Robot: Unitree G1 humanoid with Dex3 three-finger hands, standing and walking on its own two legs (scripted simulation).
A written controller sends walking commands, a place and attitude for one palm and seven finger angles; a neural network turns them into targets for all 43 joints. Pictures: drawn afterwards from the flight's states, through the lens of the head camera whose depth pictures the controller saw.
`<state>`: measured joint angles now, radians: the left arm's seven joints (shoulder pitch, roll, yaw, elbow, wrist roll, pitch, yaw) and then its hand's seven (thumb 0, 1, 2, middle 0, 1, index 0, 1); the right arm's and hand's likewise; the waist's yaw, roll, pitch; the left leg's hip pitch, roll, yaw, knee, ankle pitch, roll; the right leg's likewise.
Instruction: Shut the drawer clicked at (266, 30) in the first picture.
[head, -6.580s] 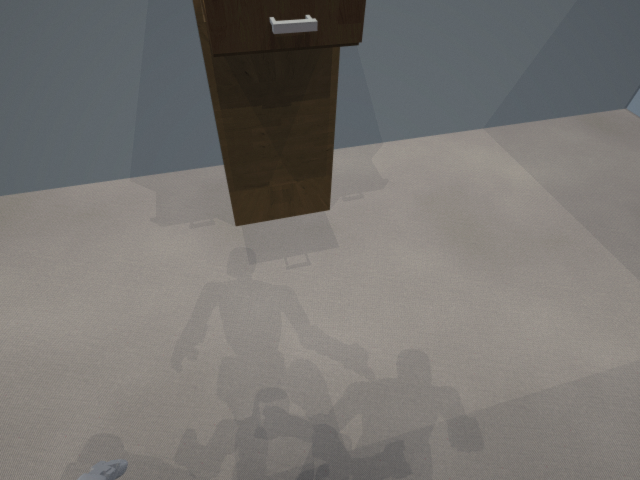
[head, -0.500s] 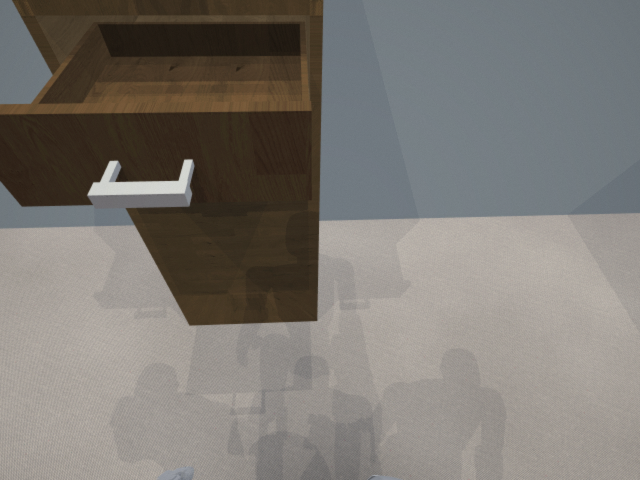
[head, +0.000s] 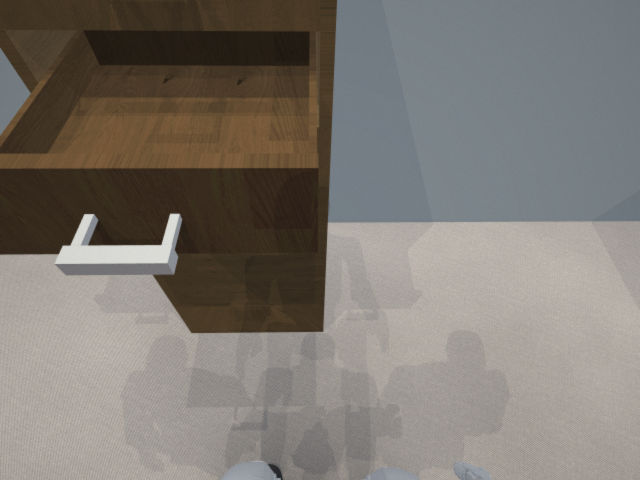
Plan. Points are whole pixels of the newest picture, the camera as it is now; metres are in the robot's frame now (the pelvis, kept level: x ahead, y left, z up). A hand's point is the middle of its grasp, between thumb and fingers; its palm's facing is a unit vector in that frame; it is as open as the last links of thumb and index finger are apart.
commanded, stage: come to a stop and stand still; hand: left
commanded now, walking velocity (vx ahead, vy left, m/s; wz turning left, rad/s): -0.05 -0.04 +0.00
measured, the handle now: (125, 242) +0.31 +0.23 +0.15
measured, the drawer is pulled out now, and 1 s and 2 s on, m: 0.25 0.25 0.25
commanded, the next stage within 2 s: look again from close up in 1.88 s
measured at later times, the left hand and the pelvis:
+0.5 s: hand out of the picture -0.01 +0.10 -0.16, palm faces +0.08 -0.97 -0.23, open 7.3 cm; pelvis -0.05 -0.09 +0.00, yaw +2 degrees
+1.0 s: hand out of the picture -0.11 +0.09 -0.17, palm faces +0.09 -0.98 -0.16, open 7.4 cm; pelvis -0.09 -0.07 +0.01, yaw +1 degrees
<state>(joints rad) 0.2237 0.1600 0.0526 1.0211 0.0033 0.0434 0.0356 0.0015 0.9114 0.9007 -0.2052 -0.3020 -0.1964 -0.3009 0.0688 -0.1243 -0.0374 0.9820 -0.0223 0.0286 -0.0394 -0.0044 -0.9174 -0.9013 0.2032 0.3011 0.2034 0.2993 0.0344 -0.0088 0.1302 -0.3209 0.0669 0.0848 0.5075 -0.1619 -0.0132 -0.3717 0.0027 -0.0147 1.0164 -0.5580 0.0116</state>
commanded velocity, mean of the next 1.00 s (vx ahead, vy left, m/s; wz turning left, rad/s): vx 0.00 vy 0.00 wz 0.00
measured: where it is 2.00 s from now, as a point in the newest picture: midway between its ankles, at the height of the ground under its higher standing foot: outside the picture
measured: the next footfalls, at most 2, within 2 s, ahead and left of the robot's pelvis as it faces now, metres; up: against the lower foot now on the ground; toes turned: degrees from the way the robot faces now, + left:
right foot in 0.14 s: +0.01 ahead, -0.14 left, +0.00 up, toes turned -2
left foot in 0.50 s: -0.01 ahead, +0.06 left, +0.00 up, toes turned +8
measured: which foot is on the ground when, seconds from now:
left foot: down 0.00-0.14, up 0.16-0.48, down 0.50-1.00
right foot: up 0.00-0.12, down 0.14-1.00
